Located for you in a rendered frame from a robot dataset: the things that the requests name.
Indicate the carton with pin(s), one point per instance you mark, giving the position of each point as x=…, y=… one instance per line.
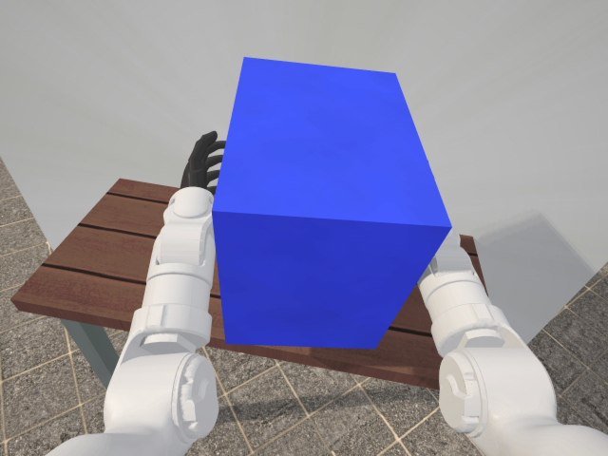
x=326, y=212

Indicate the left robot upper arm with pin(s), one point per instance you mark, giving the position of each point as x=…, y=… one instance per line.
x=157, y=405

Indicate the table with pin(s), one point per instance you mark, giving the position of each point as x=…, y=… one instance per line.
x=97, y=277

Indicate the robot left forearm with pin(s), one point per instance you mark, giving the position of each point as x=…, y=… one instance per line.
x=174, y=315

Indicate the right robot upper arm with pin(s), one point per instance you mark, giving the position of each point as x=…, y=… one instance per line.
x=502, y=399

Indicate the robot right forearm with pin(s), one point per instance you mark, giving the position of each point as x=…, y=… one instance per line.
x=461, y=313

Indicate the left robot hand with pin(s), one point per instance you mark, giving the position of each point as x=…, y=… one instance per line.
x=195, y=173

